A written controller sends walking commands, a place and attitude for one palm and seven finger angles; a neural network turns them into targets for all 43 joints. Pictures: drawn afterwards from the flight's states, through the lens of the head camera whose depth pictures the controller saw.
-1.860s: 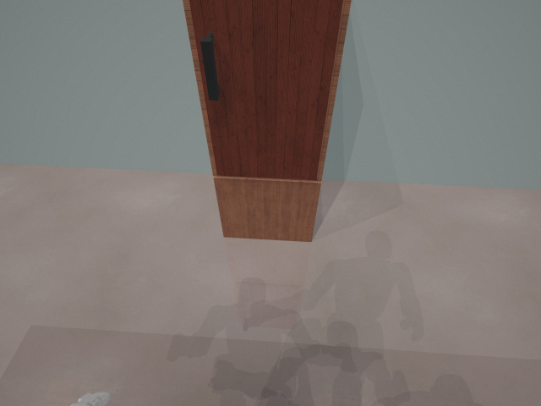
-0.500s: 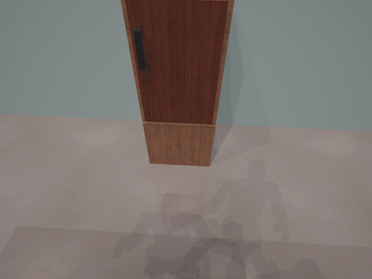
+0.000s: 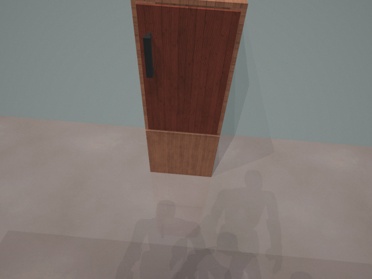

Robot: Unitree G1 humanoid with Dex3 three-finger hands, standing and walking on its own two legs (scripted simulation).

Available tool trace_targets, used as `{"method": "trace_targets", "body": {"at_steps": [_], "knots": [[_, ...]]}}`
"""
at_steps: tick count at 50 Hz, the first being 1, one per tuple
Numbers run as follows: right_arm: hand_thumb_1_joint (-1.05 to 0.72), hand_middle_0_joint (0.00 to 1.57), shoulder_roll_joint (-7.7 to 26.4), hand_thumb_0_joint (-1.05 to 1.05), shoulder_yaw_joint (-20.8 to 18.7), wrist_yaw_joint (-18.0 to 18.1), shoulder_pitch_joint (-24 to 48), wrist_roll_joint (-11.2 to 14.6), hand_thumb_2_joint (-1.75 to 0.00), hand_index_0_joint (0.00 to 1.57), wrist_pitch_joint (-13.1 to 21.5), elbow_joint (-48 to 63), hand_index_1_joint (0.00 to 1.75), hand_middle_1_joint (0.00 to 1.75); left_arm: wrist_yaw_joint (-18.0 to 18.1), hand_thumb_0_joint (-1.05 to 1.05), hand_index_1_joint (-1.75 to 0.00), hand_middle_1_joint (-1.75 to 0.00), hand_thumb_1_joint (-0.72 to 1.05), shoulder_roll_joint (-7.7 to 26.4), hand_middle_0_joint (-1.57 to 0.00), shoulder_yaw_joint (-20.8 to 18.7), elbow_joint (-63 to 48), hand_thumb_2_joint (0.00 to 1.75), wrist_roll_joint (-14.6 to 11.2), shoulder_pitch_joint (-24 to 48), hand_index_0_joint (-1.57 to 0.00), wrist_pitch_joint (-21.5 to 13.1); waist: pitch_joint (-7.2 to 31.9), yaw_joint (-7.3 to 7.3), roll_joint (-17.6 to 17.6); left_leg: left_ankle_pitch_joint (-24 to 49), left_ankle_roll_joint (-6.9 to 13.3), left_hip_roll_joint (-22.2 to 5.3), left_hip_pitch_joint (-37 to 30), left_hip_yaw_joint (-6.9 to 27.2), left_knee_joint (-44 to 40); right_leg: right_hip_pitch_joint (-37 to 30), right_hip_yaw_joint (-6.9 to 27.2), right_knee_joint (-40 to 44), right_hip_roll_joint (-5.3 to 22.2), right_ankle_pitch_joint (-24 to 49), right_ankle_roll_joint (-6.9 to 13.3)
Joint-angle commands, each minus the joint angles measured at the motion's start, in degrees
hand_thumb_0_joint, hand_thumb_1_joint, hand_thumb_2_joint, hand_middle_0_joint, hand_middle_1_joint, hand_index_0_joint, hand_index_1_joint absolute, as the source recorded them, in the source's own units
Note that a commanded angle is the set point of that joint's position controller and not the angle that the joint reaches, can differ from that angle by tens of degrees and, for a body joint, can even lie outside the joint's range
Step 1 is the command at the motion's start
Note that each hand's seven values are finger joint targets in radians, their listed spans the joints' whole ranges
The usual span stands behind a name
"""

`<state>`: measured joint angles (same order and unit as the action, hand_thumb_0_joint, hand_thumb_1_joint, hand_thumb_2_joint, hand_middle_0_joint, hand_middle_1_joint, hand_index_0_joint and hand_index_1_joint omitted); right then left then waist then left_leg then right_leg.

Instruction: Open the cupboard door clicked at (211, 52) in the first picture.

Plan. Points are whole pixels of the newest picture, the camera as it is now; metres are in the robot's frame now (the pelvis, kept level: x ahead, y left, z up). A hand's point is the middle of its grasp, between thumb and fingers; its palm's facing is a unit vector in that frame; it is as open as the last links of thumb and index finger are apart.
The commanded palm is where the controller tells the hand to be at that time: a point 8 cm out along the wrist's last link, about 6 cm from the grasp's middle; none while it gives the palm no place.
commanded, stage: take the last steps up to it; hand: left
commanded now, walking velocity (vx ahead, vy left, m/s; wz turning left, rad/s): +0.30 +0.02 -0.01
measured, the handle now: (149, 55) +0.88 +0.20 +0.08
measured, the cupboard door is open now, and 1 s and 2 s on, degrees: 0 0 0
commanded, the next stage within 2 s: come to a stop and stand still in 0.72 s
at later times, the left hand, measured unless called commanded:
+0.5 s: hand (135, 248) +0.24 +0.15 -0.17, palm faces +0.02 -0.98 -0.20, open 7.3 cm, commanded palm none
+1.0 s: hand (129, 224) +0.31 +0.18 -0.17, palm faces +0.07 -0.98 -0.17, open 7.4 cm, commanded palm none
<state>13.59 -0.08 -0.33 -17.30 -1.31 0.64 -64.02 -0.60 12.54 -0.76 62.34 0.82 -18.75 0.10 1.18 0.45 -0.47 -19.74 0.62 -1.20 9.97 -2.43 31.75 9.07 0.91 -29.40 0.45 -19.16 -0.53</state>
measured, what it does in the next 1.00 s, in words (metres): walks ahead: right foot, then left foot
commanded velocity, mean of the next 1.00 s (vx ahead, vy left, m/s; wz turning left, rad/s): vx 0.13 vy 0.01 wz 0.01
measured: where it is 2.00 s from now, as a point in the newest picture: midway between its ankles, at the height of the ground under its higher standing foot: outside the picture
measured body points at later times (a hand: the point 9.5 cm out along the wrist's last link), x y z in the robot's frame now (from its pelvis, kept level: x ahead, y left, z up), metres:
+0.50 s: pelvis +0.15 -0.03 -0.01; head +0.17 -0.04 +0.44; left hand +0.24 +0.20 -0.15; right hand +0.05 -0.24 -0.17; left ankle +0.06 +0.09 -0.65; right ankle +0.21 -0.13 -0.73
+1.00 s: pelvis +0.30 +0.01 +0.01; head +0.32 +0.02 +0.46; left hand +0.30 +0.23 -0.16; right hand +0.32 -0.21 -0.14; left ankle +0.29 +0.10 -0.73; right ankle +0.34 -0.11 -0.70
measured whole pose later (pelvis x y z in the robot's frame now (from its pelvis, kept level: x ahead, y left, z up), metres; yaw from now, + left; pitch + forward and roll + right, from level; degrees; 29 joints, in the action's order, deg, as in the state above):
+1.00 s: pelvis +0.30 +0.01 +0.01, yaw +1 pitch -1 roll +0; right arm 7.3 -0.9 2.2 -15.4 -1.1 2.1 -61.8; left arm 1.2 9.2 -2.1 61.2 0.9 -15.7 0.5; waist -3.2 0.3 -2.4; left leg -13.0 2.1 -0.8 9.0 -8.6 23.2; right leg 22.6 -3.9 -43.0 3.9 -17.9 -1.6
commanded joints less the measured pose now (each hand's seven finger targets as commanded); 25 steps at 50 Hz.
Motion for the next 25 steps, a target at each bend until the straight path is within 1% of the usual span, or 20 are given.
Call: {"method": "trace_targets", "body": {"at_steps": [1,2,3,4,6,7,8,10,13,15,16,17,18,19,20,21,22,23,24,25], "knots": [[-0.90,0.20,9.57,0.00,-2.89,1.66,-15.91,-0.18,-0.90,0.20,2.43,-1.21,0.30,0.30,0.88,0.00,-0.30,-0.30,0.90,3.92,-0.20,-1.41,-7.24,0.90,0.48,7.47,-0.20,-1.55,-11.10,-6.50,17.64,5.81,10.06,-18.82,-13.13,25.95,-21.04,30.16,-4.94,-23.05,-1.70,-12.48,1.81],[-0.90,0.20,7.86,0.00,-2.41,2.15,-17.32,0.16,-0.90,0.20,2.63,-1.57,0.30,0.30,0.96,0.00,-0.30,-0.30,0.90,4.83,-0.20,-1.64,-8.05,0.90,0.57,9.51,-0.20,-2.14,-12.08,-6.29,11.29,15.20,13.68,-21.58,-15.06,27.26,-19.41,34.31,-1.75,-29.28,1.65,-12.15,2.25],[-0.90,0.20,6.35,0.00,-2.11,2.36,-16.63,0.17,-0.90,0.20,2.92,-1.33,0.30,0.30,0.65,0.00,-0.30,-0.30,0.90,3.76,-0.20,-1.83,-7.64,0.90,0.52,9.89,-0.20,-2.44,-11.80,-5.60,6.37,22.35,14.37,-20.97,-14.93,24.03,-17.97,34.76,-1.08,-32.40,3.64,-10.16,2.21],[-0.90,0.20,5.19,0.00,-1.83,2.49,-15.51,0.09,-0.90,0.20,3.38,-0.89,0.30,0.30,0.32,0.00,-0.30,-0.30,0.90,2.83,-0.20,-1.89,-7.12,0.90,0.47,9.17,-0.20,-2.51,-10.61,-4.56,4.90,26.63,13.57,-19.18,-14.41,20.16,-17.66,33.46,-1.31,-33.11,4.67,-8.05,1.88],[-0.90,0.20,3.91,0.00,-1.78,2.68,-13.42,0.22,-0.90,0.20,3.94,-0.71,0.30,0.30,-0.16,0.00,-0.30,-0.30,0.90,0.78,-0.20,-1.88,-6.49,0.90,0.36,7.30,-0.20,-1.89,-9.45,-2.53,6.15,25.30,11.94,-15.88,-11.45,13.73,-18.98,30.06,-2.81,-31.10,5.49,-3.30,1.15],[-0.90,0.20,3.20,0.00,-1.85,2.78,-13.11,0.39,-0.90,0.20,4.15,-0.94,0.30,0.30,-0.40,0.00,-0.30,-0.30,0.90,0.33,-0.20,-1.90,-6.52,0.90,0.36,7.39,-0.20,-1.71,-9.78,-2.10,6.39,24.78,11.56,-14.92,-10.14,12.14,-19.63,28.98,-3.46,-29.08,5.57,-1.62,1.02],[-0.90,0.20,2.73,0.00,-1.88,2.81,-13.38,0.40,-0.90,0.20,4.28,-1.23,0.30,0.30,-0.55,0.00,-0.30,-0.30,0.90,-0.28,-0.20,-1.88,-6.65,0.90,0.39,7.68,-0.20,-1.50,-10.02,-1.95,6.93,24.38,10.86,-13.68,-9.16,9.73,-20.25,27.96,-4.35,-26.78,5.55,0.55,0.86],[-0.90,0.20,1.83,0.00,-1.90,2.87,-14.18,0.24,-0.90,0.20,4.40,-2.01,0.30,0.30,-0.72,0.00,-0.30,-0.30,0.90,-1.13,-0.20,-1.83,-7.50,0.90,0.34,9.84,-0.20,-1.49,-10.32,-2.20,6.84,24.55,10.15,-12.84,-8.23,7.16,-20.38,25.44,-5.99,-19.52,5.21,2.83,0.97],[-0.90,0.20,1.76,0.00,-2.28,2.81,-14.87,0.01,-0.90,0.20,4.07,-3.36,0.30,0.30,-0.77,0.00,-0.30,-0.30,0.90,-1.86,-0.20,-2.11,-7.89,0.90,0.20,11.45,-0.20,-1.71,-10.37,-2.20,7.32,26.19,9.37,-12.79,-6.31,5.19,-19.36,19.20,-7.87,-12.48,3.41,5.27,2.03],[-0.90,0.20,2.00,0.00,-2.53,2.85,-14.24,0.06,-0.90,0.20,3.79,-3.85,0.30,0.30,-0.58,0.00,-0.30,-0.30,0.90,-0.99,-0.20,-2.61,-7.20,0.90,0.36,8.80,-0.20,-1.96,-9.37,-0.56,6.43,32.03,8.75,-12.85,-4.87,3.99,-15.15,12.04,-8.66,-8.88,1.81,5.27,3.15],[-0.90,0.20,2.39,0.00,-2.61,2.82,-13.58,0.24,-0.90,0.20,3.72,-3.77,0.30,0.30,-0.42,0.00,-0.30,-0.30,0.90,0.01,-0.20,-3.06,-5.88,0.90,0.46,3.80,-0.20,-2.27,-6.97,2.02,5.13,35.98,7.77,-12.03,-4.26,2.46,-9.03,5.50,-9.11,-5.95,0.80,6.78,3.63],[-0.90,0.20,2.24,0.00,-2.68,2.54,-13.08,0.49,-0.90,0.20,3.66,-3.47,0.30,0.30,-0.14,0.00,-0.30,-0.30,0.90,1.97,-0.20,-3.64,-3.68,0.90,0.72,-3.77,-0.20,-2.83,-3.05,5.29,1.95,35.49,5.94,-9.47,-1.21,0.67,0.66,-4.62,-9.02,-2.34,0.24,9.48,4.04],[-0.90,0.20,-0.06,0.00,-2.43,1.89,-14.29,1.02,-0.90,0.20,3.71,-2.57,0.30,0.30,0.60,0.00,-0.30,-0.30,0.90,6.97,-0.20,-4.93,-1.67,0.90,1.27,-11.27,-0.20,-3.85,2.27,7.81,-6.16,21.07,3.41,-5.51,9.93,-1.82,17.23,-17.70,3.49,1.78,10.95,4.77,7.52],[-0.90,0.20,-2.92,0.00,-2.19,1.59,-16.37,1.35,-0.90,0.20,3.89,-0.49,0.30,0.30,1.38,0.00,-0.30,-0.30,0.90,12.53,-0.20,-6.14,-0.59,0.90,0.72,-16.46,-0.20,-3.97,8.93,6.96,-16.45,-10.78,1.62,1.68,20.61,-2.49,37.33,-22.96,29.73,11.53,27.29,4.14,13.96],[-0.90,0.20,-1.62,0.00,-2.93,1.50,-11.72,1.08,-0.90,0.20,3.20,0.19,0.30,0.30,1.49,0.00,-0.30,-0.30,0.90,12.00,-0.20,-6.02,-1.32,0.90,-0.28,-12.56,-0.20,-3.40,4.35,6.54,-8.08,-12.12,2.50,-1.23,23.17,1.95,44.04,-15.07,29.84,16.30,27.64,-7.23,15.59],[-0.90,0.20,-2.90,0.00,-3.25,1.03,-8.11,0.74,-0.90,0.20,2.83,1.13,0.30,0.30,1.55,0.00,-0.30,-0.30,0.90,9.98,-0.20,-5.24,-2.92,0.90,-0.10,-6.72,-0.20,-3.22,-1.16,4.70,-6.45,-7.36,2.44,-3.48,25.13,2.71,46.38,-5.60,27.34,18.69,25.55,-15.97,13.86],[-0.90,0.20,-3.17,0.00,-3.34,0.76,-6.80,0.20,-0.90,0.20,2.14,1.47,0.30,0.30,1.95,0.00,-0.30,-0.30,0.90,6.20,-0.20,-4.46,-3.94,0.90,0.01,-1.79,-0.20,-3.14,-5.76,2.43,-4.82,-3.34,2.41,-5.78,24.25,3.25,44.98,2.83,20.80,19.34,23.78,-16.90,12.01],[-0.90,0.20,-4.13,0.00,-3.08,0.51,-7.67,-0.28,-0.90,0.20,1.42,1.18,0.30,0.30,2.14,0.00,-0.30,-0.30,0.90,3.72,-0.20,-3.54,-4.70,0.90,0.44,0.94,-0.20,-3.36,-6.88,0.40,-4.01,-0.83,1.56,-6.71,21.58,3.03,42.39,8.40,15.08,19.64,21.37,-12.53,10.74],[-0.90,0.20,-4.93,0.00,-3.00,0.44,-9.28,-0.48,-0.90,0.20,0.77,0.56,0.30,0.30,2.20,0.00,-0.30,-0.30,0.90,2.39,-0.20,-3.11,-4.84,0.90,0.70,2.05,-0.20,-3.61,-6.58,-1.19,-4.49,0.74,0.76,-6.95,19.30,2.32,39.41,11.12,9.71,20.03,19.38,-7.90,9.60],[-0.90,0.20,-5.05,0.00,-2.94,0.40,-10.29,-0.47,-0.90,0.20,0.24,0.48,0.30,0.30,2.23,0.00,-0.30,-0.30,0.90,2.00,-0.20,-2.97,-4.80,0.90,0.82,2.32,-0.20,-3.71,-6.44,-2.22,-4.79,0.81,0.06,-7.13,17.49,1.31,35.86,13.11,6.07,20.33,18.50,-4.94,9.20]]}}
